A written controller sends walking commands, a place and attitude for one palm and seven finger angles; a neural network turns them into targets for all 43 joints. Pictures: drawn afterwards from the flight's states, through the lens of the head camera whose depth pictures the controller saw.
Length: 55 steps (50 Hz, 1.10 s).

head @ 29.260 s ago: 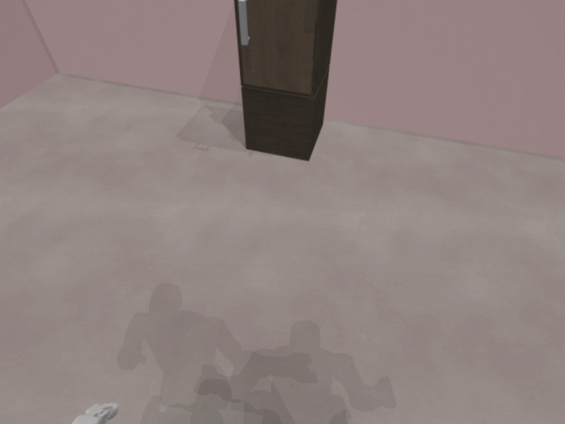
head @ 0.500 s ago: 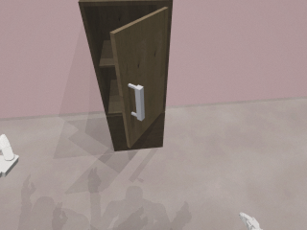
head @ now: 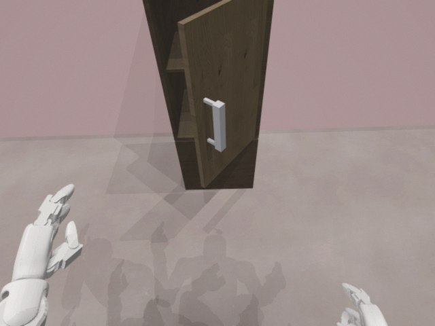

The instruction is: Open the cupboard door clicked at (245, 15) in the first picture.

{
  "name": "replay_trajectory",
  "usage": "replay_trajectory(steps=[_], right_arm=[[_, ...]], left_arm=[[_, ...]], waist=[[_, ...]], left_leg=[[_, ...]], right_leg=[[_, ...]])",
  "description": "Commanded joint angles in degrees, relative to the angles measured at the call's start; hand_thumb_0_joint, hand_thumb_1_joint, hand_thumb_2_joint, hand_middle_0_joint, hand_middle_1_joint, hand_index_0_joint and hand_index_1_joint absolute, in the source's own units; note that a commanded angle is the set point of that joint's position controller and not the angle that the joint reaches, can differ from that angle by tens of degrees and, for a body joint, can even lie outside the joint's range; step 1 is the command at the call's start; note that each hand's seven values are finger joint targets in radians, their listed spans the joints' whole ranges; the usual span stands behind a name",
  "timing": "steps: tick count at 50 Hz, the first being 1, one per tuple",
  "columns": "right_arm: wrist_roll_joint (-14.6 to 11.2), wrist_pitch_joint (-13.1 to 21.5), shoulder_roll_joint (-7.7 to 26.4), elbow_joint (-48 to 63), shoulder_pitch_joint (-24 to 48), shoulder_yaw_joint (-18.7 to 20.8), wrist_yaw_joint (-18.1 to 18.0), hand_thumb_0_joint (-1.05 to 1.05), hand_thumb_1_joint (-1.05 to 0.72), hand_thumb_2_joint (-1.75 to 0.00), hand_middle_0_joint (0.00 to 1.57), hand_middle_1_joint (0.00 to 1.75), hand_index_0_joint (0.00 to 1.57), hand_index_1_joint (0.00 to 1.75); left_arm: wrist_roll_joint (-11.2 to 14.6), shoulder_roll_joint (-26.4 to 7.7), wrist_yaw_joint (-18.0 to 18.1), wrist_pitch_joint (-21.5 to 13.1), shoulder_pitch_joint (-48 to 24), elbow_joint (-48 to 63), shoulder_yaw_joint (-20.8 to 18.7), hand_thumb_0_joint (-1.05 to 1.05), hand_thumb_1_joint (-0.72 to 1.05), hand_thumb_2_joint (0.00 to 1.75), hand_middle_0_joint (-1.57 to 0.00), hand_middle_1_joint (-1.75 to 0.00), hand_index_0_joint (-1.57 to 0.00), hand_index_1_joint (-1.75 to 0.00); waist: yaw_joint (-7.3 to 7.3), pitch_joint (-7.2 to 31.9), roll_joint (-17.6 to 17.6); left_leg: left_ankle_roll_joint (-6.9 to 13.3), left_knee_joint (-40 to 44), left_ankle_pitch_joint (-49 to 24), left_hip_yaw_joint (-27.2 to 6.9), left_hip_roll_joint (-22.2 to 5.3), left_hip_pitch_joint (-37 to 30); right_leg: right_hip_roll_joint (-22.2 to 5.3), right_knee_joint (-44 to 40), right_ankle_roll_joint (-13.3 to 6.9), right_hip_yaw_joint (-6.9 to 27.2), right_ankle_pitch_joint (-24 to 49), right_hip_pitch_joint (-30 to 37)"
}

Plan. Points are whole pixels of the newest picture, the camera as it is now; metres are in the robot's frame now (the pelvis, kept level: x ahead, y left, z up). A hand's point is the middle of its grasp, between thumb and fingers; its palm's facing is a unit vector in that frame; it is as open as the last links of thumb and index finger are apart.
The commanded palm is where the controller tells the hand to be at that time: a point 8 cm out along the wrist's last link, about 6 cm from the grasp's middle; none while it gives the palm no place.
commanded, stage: let the arm hang, fingers relaxed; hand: left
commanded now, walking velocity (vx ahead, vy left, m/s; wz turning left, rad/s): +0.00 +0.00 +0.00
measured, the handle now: (214, 125) +0.65 +0.07 -0.04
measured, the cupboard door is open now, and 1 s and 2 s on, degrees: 51 51 51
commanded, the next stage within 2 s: look to check the result in 1.02 s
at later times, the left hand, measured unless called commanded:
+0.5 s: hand out of the picture -0.07 +0.23 -0.16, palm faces +0.03 -0.97 -0.26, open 7.3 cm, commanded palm none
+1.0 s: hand out of the picture -0.02 +0.19 -0.17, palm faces +0.03 -0.98 -0.18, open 7.3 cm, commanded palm none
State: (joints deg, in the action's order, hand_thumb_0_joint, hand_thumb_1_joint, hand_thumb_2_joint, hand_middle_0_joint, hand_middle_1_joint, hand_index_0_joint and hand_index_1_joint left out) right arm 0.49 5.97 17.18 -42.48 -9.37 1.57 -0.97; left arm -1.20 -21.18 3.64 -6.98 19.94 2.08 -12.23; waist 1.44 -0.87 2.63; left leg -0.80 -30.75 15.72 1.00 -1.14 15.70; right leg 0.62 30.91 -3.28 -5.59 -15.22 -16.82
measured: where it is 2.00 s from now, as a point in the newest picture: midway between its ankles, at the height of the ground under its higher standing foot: outside the picture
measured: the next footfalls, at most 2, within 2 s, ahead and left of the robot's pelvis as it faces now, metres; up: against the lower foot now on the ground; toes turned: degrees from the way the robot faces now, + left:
none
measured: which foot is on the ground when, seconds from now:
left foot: down 0.00-1.00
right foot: down 0.00-1.00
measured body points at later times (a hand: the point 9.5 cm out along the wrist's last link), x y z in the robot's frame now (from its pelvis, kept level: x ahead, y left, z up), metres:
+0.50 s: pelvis -0.04 +0.02 +0.01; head -0.02 +0.02 +0.46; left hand -0.07 +0.28 -0.14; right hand -0.04 -0.20 -0.16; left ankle +0.00 +0.13 -0.73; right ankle +0.01 -0.08 -0.73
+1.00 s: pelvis -0.02 +0.02 +0.01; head -0.01 +0.02 +0.46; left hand -0.02 +0.24 -0.15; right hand -0.05 -0.18 -0.16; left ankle +0.00 +0.13 -0.73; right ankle +0.01 -0.08 -0.73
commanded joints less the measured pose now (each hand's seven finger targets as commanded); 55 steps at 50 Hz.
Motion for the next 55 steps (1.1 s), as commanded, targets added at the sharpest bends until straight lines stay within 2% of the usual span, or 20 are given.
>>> replay_trajectory(steps=[1,2,3,4,7,9,12,13,15,16,17,20,23,26,31,36,41,42,45,55], right_arm=[[0.40,-2.03,7.09,3.22,-0.87,2.25,0.74,0.00,-0.90,-0.90,0.20,0.30,0.20,0.30],[0.50,-2.60,6.84,3.13,-0.57,2.12,0.65,0.00,-0.90,-0.90,0.20,0.30,0.20,0.30],[0.58,-3.23,6.09,2.36,-0.86,1.72,0.54,0.00,-0.90,-0.90,0.20,0.30,0.20,0.30],[0.75,-3.84,5.61,1.20,-0.64,1.25,0.45,0.00,-0.90,-0.90,0.20,0.30,0.20,0.30],[1.10,-5.21,4.39,-2.03,1.63,0.01,0.30,0.00,-0.90,-0.90,0.20,0.30,0.20,0.30],[1.19,-5.72,2.84,-4.52,2.49,-0.79,0.17,0.00,-0.90,-0.90,0.20,0.30,0.20,0.30],[1.16,-6.43,1.62,-7.65,0.40,-0.80,-0.24,0.00,-0.90,-0.90,0.20,0.30,0.20,0.30],[1.34,-6.63,0.82,-8.71,-0.74,-0.55,-0.30,0.00,-0.90,-0.90,0.20,0.30,0.20,0.30],[1.34,-7.03,0.45,-10.46,-2.68,-0.41,-0.30,0.00,-0.90,-0.90,0.20,0.30,0.20,0.30],[1.31,-7.07,0.24,-11.27,-3.63,-0.26,-0.38,0.00,-0.90,-0.90,0.20,0.30,0.20,0.30],[1.16,-7.10,0.35,-11.73,-4.81,-0.08,-0.44,0.00,-0.90,-0.90,0.20,0.30,0.20,0.30],[1.13,-6.96,-0.11,-13.94,-7.64,0.16,-0.60,0.00,-0.90,-0.90,0.20,0.30,0.20,0.30],[1.08,-6.86,-0.93,-15.85,-10.20,0.20,-0.67,0.00,-0.90,-0.90,0.20,0.30,0.20,0.30],[1.08,-6.74,-1.64,-17.33,-11.91,0.21,-0.73,0.00,-0.90,-0.90,0.20,0.30,0.20,0.30],[0.99,-6.33,-3.63,-19.38,-13.60,-0.21,-0.79,0.00,-0.90,-0.90,0.20,0.30,0.20,0.30],[0.95,-5.90,-4.91,-20.51,-13.76,-0.55,-1.05,0.00,-0.90,-0.90,0.20,0.30,0.20,0.30],[0.98,-5.81,-5.70,-20.96,-14.14,-0.56,-1.18,0.00,-0.90,-0.90,0.20,0.30,0.20,0.30],[0.90,-5.77,-5.79,-20.84,-14.52,-0.53,-1.20,0.00,-0.90,-0.90,0.20,0.30,0.20,0.30],[0.95,-5.70,-6.22,-21.16,-14.35,-0.65,-1.26,0.00,-0.90,-0.90,0.20,0.30,0.20,0.30],[0.65,-5.48,-6.24,-21.47,-13.54,-0.81,-1.40,0.00,-0.90,-0.90,0.20,0.30,0.20,0.30]], left_arm=[[-0.68,-1.64,-3.85,5.17,0.35,-19.47,6.51,0.00,0.90,0.90,-0.20,-0.30,-0.20,-0.30],[-0.76,-2.49,-3.78,5.12,-2.03,-22.48,6.92,0.00,0.90,0.90,-0.20,-0.30,-0.20,-0.30],[-0.58,-2.33,-3.67,5.22,-3.18,-26.00,7.32,0.00,0.90,0.90,-0.20,-0.30,-0.20,-0.30],[-0.41,-2.18,-3.46,5.49,-4.31,-29.83,7.83,0.00,0.90,0.90,-0.20,-0.30,-0.20,-0.30],[0.01,-1.07,-2.82,6.73,-6.47,-39.07,9.38,0.00,0.90,0.90,-0.20,-0.30,-0.20,-0.30],[0.17,0.35,-2.74,7.23,-6.00,-44.54,9.95,0.00,0.90,0.90,-0.20,-0.30,-0.20,-0.30],[0.04,1.30,-2.63,7.21,-4.21,-51.11,9.76,0.00,0.90,0.90,-0.20,-0.30,-0.20,-0.30],[0.05,2.30,-2.63,7.32,-3.93,-52.65,9.49,0.00,0.90,0.90,-0.20,-0.30,-0.20,-0.30],[0.17,2.08,-2.75,7.34,-3.69,-55.44,9.83,0.00,0.90,0.90,-0.20,-0.30,-0.20,-0.30],[0.16,2.47,-2.75,7.23,-3.49,-56.62,9.88,0.00,0.90,0.90,-0.20,-0.30,-0.20,-0.30],[0.11,2.50,-2.69,7.18,-3.62,-57.47,9.87,0.00,0.90,0.90,-0.20,-0.30,-0.20,-0.30],[0.19,3.69,-2.66,7.10,-3.14,-60.33,10.24,0.00,0.90,0.90,-0.20,-0.30,-0.20,-0.30],[0.21,4.06,-2.50,7.11,-2.45,-62.24,10.21,0.00,0.90,0.90,-0.20,-0.30,-0.20,-0.30],[0.25,4.65,-2.25,7.02,-1.42,-63.67,10.19,0.00,0.90,0.90,-0.20,-0.30,-0.20,-0.30],[0.39,5.38,-1.93,6.81,-0.42,-65.02,10.18,0.00,0.90,0.90,-0.20,-0.30,-0.20,-0.30],[0.47,6.90,-1.73,6.77,0.30,-66.01,10.31,0.00,0.90,0.90,-0.20,-0.30,-0.20,-0.30],[0.42,7.79,-1.63,6.80,0.19,-66.30,10.30,0.00,0.90,0.90,-0.20,-0.30,-0.20,-0.30],[0.38,7.82,-1.54,6.70,0.35,-66.22,10.18,0.00,0.90,0.90,-0.20,-0.30,-0.20,-0.30],[0.52,8.15,-1.56,6.63,-0.11,-66.49,10.27,0.00,0.90,0.90,-0.20,-0.30,-0.20,-0.30],[0.69,8.54,-1.42,6.01,-0.33,-66.67,10.53,0.00,0.90,0.90,-0.20,-0.30,-0.20,-0.30]], waist=[[-1.36,9.48,-8.74],[-1.67,9.33,-13.32],[-1.86,9.79,-14.73],[-1.95,9.65,-13.88],[-1.42,6.02,-2.23],[-0.78,3.20,5.53],[-0.81,0.08,7.87],[-0.96,-0.72,9.67],[-1.11,-1.84,9.30],[-1.21,-2.19,7.74],[-1.22,-2.64,3.69],[-1.52,-3.27,-1.66],[-1.67,-4.15,-4.50],[-1.73,-3.99,-5.77],[-1.58,-3.79,-4.76],[-1.10,-4.99,-0.61],[-1.07,-6.10,0.24],[-1.06,-5.50,-0.66],[-1.18,-5.26,0.23],[-1.73,-3.15,-3.20]], left_leg=[[4.18,-0.91,-24.59,-4.48,-5.35,-0.61],[3.50,-0.72,-20.45,-4.25,-4.35,-0.38],[3.18,0.05,-17.93,-3.86,-3.50,-0.68],[2.85,1.17,-16.45,-3.69,-3.13,-1.57],[2.98,6.06,-13.77,-5.94,-4.55,-1.95],[3.14,9.55,-7.75,-6.43,-4.70,0.64],[2.58,11.26,2.28,-6.00,-3.84,2.12],[2.64,12.10,6.11,-5.93,-3.61,3.12],[2.67,13.12,10.00,-6.08,-3.31,4.14],[2.74,13.40,10.55,-6.24,-3.45,4.27],[2.92,13.42,10.10,-6.77,-3.86,4.05],[3.41,13.64,9.83,-7.05,-4.07,3.28],[3.78,13.89,10.33,-7.16,-4.24,3.33],[3.99,13.40,9.18,-6.72,-3.92,2.84],[3.95,13.20,6.17,-6.13,-3.70,2.52],[3.79,14.88,5.86,-6.84,-4.31,3.74],[3.60,15.52,6.28,-6.95,-4.29,4.30],[3.63,15.08,5.42,-7.01,-4.26,4.02],[3.41,14.55,3.77,-6.30,-3.93,3.40],[3.06,12.04,-5.10,-4.60,-3.90,-2.18]], right_leg=[[-7.65,0.05,-0.23,7.44,27.62,8.81],[-8.53,-1.01,-0.68,8.67,28.14,9.26],[-9.62,-1.76,-1.00,8.91,28.35,10.07],[-9.85,-2.42,-0.96,8.90,26.86,10.11],[-7.11,-5.01,1.07,7.73,11.85,7.75],[-6.12,-7.53,1.39,8.00,4.50,8.68],[-5.92,-11.27,0.73,8.10,-1.07,8.12],[-6.05,-12.20,0.54,7.88,-2.77,7.98],[-5.89,-13.05,0.39,7.92,-5.03,7.37],[-5.73,-13.41,0.38,7.95,-5.49,7.00],[-5.70,-13.71,0.49,7.47,-5.75,6.79],[-5.81,-14.29,0.62,7.71,-7.55,5.10],[-5.75,-14.36,0.77,7.59,-9.29,3.63],[-5.98,-14.36,0.64,8.13,-9.89,2.99],[-6.29,-13.38,0.38,8.22,-7.55,3.41],[-5.98,-11.63,0.52,7.33,-3.05,4.67],[-5.90,-11.30,0.61,7.03,-1.67,4.93],[-5.80,-11.24,0.61,6.87,-1.23,5.43],[-6.14,-11.44,0.57,7.16,-0.42,5.71],[-6.82,-12.27,0.59,7.28,3.70,5.78]])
